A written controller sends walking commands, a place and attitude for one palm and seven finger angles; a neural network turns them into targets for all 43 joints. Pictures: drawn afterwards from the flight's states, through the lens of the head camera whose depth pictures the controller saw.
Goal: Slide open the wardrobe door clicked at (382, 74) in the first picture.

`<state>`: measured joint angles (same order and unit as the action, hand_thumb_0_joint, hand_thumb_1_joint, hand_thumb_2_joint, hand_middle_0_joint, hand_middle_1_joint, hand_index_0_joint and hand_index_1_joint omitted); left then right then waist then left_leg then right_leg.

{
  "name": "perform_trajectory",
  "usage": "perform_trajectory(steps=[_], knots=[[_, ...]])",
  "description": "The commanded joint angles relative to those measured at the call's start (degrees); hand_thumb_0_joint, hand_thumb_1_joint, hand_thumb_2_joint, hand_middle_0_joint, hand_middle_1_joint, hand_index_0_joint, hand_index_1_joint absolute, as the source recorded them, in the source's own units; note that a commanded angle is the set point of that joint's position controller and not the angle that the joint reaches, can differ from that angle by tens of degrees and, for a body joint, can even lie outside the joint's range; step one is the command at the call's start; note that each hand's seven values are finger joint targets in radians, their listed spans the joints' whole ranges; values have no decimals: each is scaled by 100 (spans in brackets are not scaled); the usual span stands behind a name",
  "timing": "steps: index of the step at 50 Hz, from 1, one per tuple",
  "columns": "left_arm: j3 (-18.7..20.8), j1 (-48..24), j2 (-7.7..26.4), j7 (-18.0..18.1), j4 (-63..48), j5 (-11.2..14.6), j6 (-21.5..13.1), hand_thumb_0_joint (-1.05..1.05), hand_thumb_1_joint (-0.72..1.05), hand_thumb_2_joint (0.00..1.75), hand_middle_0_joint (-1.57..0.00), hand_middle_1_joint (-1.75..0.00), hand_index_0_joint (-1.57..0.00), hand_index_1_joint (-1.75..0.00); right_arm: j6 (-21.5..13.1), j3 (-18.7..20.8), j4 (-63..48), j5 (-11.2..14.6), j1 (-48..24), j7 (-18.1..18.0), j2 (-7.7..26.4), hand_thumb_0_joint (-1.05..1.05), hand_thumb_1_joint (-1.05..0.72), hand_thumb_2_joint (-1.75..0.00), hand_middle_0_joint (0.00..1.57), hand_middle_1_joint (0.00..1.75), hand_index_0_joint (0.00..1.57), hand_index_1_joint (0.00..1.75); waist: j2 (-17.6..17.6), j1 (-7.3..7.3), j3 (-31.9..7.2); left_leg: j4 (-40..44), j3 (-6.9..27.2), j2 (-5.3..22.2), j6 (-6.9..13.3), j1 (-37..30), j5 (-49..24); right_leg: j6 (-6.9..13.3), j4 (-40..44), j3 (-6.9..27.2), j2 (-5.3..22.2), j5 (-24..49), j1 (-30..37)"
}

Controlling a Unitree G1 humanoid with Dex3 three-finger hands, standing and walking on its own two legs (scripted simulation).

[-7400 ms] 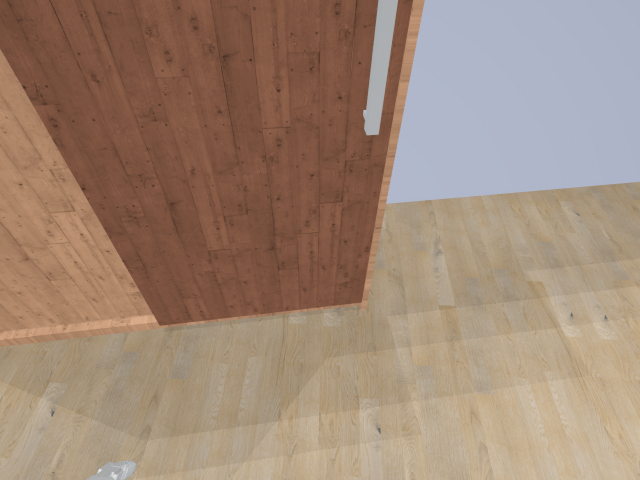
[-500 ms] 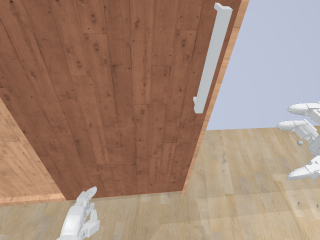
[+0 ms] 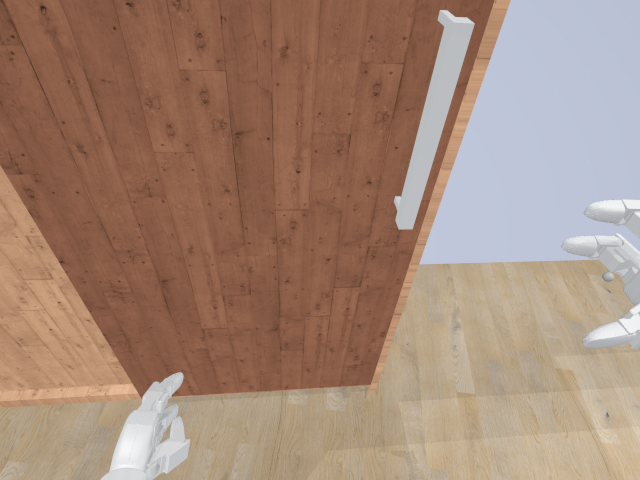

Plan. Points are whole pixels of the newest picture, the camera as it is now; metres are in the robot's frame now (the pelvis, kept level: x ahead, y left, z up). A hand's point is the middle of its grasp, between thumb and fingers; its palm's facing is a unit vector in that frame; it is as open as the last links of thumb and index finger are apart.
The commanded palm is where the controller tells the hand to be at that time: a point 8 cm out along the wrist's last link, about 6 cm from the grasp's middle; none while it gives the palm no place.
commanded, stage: raise the hand with hooked fingers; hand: right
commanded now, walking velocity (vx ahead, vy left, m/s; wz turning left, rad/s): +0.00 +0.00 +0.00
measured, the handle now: (422, 134) +0.55 -0.14 +0.20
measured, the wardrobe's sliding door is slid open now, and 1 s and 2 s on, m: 0.00 0.00 0.00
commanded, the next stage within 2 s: move the hooked fingers beside the handle in 0.06 s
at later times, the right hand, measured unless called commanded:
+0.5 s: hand (568, 245) +0.32 -0.26 +0.20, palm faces -0.03 +1.00 -0.08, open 14.0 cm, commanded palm +0.29 -0.30 +0.20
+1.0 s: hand (530, 211) +0.38 -0.24 +0.19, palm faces -0.03 +1.00 -0.03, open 14.0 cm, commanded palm +0.36 -0.29 +0.20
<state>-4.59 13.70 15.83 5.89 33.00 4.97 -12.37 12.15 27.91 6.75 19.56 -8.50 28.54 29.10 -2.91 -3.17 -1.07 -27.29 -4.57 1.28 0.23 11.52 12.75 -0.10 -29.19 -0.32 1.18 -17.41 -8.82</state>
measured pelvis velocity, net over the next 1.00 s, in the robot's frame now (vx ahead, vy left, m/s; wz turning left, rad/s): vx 0.01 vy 0.00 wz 0.01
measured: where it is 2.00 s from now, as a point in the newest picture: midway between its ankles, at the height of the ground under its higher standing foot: outside the picture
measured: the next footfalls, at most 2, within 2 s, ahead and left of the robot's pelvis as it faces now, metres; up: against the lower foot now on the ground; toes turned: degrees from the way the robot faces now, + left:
none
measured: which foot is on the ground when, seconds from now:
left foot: down 0.00-1.00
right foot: down 0.00-1.00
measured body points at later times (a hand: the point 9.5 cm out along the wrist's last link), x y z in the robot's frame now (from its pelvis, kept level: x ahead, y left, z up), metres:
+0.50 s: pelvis +0.00 +0.00 +0.00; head -0.01 +0.01 +0.45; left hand +0.19 +0.22 -0.07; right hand +0.31 -0.31 +0.20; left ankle +0.02 +0.12 -0.74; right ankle -0.02 -0.12 -0.74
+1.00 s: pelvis +0.01 +0.00 +0.00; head +0.00 +0.01 +0.45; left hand +0.16 +0.25 -0.08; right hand +0.38 -0.30 +0.20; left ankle +0.02 +0.12 -0.74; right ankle -0.02 -0.12 -0.74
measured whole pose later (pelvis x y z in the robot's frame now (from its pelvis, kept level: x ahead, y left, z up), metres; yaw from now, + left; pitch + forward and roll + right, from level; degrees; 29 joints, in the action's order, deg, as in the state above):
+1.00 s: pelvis +0.01 +0.00 +0.00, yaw +0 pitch +1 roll +0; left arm -4.0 14.8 16.2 6.7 34.4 5.2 -8.3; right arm 9.5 21.0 30.7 14.5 -30.4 24.5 29.2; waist -2.2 0.0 -1.8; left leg -27.1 -4.2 1.3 0.3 15.1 12.4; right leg -0.1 -28.4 -0.7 1.1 -16.9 -12.0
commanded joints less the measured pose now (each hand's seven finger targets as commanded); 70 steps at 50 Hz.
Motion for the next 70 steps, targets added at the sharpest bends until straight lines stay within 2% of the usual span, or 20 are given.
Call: perform_trajectory(steps=[1, 8, 14, 24, 25, 29, 30, 32, 34, 38, 42, 44, 45, 48, 55, 59, 61, 65, 67, 70], knots=[[228, -791, 663, 33, -986, -7, -311, 0, 90, 90, -20, -30, -20, -30, -336, 562, -1171, 141, -1857, 26, 1732, 0, 50, -30, 30, 120, 30, 120, -236, 30, -880, 374, 139, -123, 100, -367, -741, 144, 515, 145, -172, 1102, 38], [224, -789, 666, 10, -976, 3, -268, 0, 90, 90, -20, -30, -20, -30, -288, 532, -965, 159, -1764, 87, 1680, 0, 50, -30, 30, 120, 30, 120, -163, 47, -828, 373, 107, -138, 86, -280, -669, 134, 530, 159, -168, 1039, -5], [218, -732, 654, 86, -888, 17, -270, 0, 90, 90, -20, -30, -20, -30, -423, 134, -748, 25, -2686, -4, 1520, 0, 50, -30, 30, 120, 30, 120, -313, 194, -884, 386, 102, -134, 92, -130, -545, 122, 535, 183, -168, 934, 103], [254, -702, 641, 20, -932, -18, -193, 0, 90, 90, -20, -30, -20, -30, -465, 182, -531, -104, -2741, -213, 1508, 0, 50, -30, 30, 120, 30, 120, -285, 53, -1316, 176, 57, -92, 151, -480, -1364, 88, 503, 165, -154, 1685, 139], [255, -684, 633, -5, -940, -27, -162, 0, 90, 90, -20, -30, -20, -30, -449, 222, -508, -80, -2598, -239, 1528, 0, 50, -30, 30, 120, 30, 120, -118, 5, -1296, 195, 67, -99, 157, -560, -1383, 89, 496, 162, -147, 1716, 66], [280, -673, 651, -6, -932, 8, -85, 0, 90, 90, -20, -30, -20, -30, -345, 24, -337, -140, -2843, -315, 1329, 0, 50, -30, 30, 120, 30, 120, -132, 111, -1147, 214, 75, -92, 124, -338, -1282, 103, 523, 96, -138, 1552, 33], [287, -656, 659, -4, -925, -7, -64, 0, 90, 90, -20, -30, -20, -30, -351, 56, -315, -123, -2933, -355, 1383, 0, 50, -30, 30, 120, 30, 120, 98, 101, -1158, 243, 95, -96, 125, -419, -1296, 115, 499, 103, -133, 1554, -5], [294, -638, 689, 23, -902, 4, -18, 0, 90, 90, -20, -30, -20, -30, -349, 137, -178, -198, -3215, -407, 1551, 0, 50, -30, 30, 120, 30, 120, 1, 145, -1191, 259, 107, -90, 119, -384, -1178, 119, 530, 89, -142, 1433, -25], [304, -629, 662, 52, -910, 10, -20, 0, 90, 90, -20, -30, -20, -30, -400, -64, -193, -227, -3451, -426, 1385, 0, 50, -30, 30, 120, 30, 120, -108, 208, -1258, 264, 137, -85, 111, -309, -1162, 136, 495, 70, -146, 1416, 81], [299, -520, 703, 110, -793, 21, 40, 0, 90, 90, -20, -30, -20, -30, -493, -183, 266, -298, -3997, -443, 1455, 0, 50, -30, 30, 120, 30, 120, -125, 318, -1205, 312, 160, -88, 118, -234, -1074, 138, 502, 80, -140, 1307, 40], [315, -445, 730, 120, -752, 6, 68, 0, 90, 90, -20, -30, -20, -30, -590, -105, 653, -317, -4152, -418, 1588, 0, 50, -30, 30, 120, 30, 120, 49, 302, -1439, 269, 193, -65, 116, -408, -1340, 159, 445, 57, -150, 1477, 18], [319, -410, 743, 129, -717, 22, 86, 0, 90, 90, -20, -30, -20, -30, -625, -281, 850, -357, -4452, -392, 1502, 0, 50, -30, 30, 120, 30, 120, -159, 370, -1356, 282, 204, -58, 129, -279, -1279, 150, 444, 56, -151, 1415, 13], [329, -378, 750, 114, -735, 8, 97, 0, 90, 90, -20, -30, -20, -30, -639, -215, 998, -343, -4342, -400, 1552, 0, 50, -30, 30, 120, 30, 120, -17, 313, -1392, 275, 211, -66, 133, -355, -1308, 151, 428, 52, -145, 1460, -46], [335, -306, 786, 118, -700, 29, 146, 0, 90, 90, -20, -30, -20, -30, -658, -333, 1371, -405, -4723, -400, 1562, 0, 50, -30, 30, 120, 30, 120, 20, 403, -1352, 281, 225, -48, 119, -235, -1198, 161, 438, 47, -142, 1305, -135], [383, -78, 836, 90, -620, -3, 208, 0, 90, 90, -20, -30, -20, -30, -950, -251, 1891, -455, -5140, -441, 1754, 0, 50, -30, 30, 120, 30, 120, 154, 411, -1649, 207, 261, -49, 135, -387, -1480, 174, 367, 27, -123, 1548, -170], [411, 59, 881, 74, -561, 0, 264, 0, 90, 90, -20, -30, -20, -30, -1030, -176, 2301, -573, -5344, -436, 1938, 0, 50, -30, 30, 120, 30, 120, -131, 430, -1569, 182, 281, -31, 141, -267, -1490, 166, 361, 2, -128, 1507, -275], [433, 135, 904, 73, -527, 0, 295, 0, 90, 90, -20, -30, -20, -30, -1107, -263, 2391, -588, -5666, -435, 1932, 0, 50, -30, 30, 120, 30, 120, 45, 519, -1644, 182, 277, -49, 128, -221, -1509, 185, 329, 4, -110, 1529, -254], [443, 294, 910, 96, -418, -23, 299, 0, 90, 90, -20, -30, -20, -30, -1321, -631, 2710, -610, -6329, -417, 1657, 0, 50, -30, 30, 120, 30, 120, -131, 675, -1612, 218, 281, -65, 145, 16, -1246, 184, 314, 25, -99, 1355, -223], [470, 442, 957, 93, -351, -50, 311, 0, 90, 90, -20, -30, -20, -30, -1425, -372, 2833, -652, -6371, -425, 1957, 0, 50, -30, 30, 120, 30, 120, -88, 630, -1924, 138, 273, -74, 155, -102, -1441, 174, 280, 67, -101, 1548, -171], [469, 547, 941, 81, -259, -62, 326, 0, 90, 90, -20, -30, -20, -30, -1502, -709, 3148, -660, -6597, -449, 1571, 0, 50, -30, 30, 120, 30, 120, -125, 721, -1780, 147, 233, -82, 166, 73, -1377, 154, 276, 73, -84, 1558, -176]])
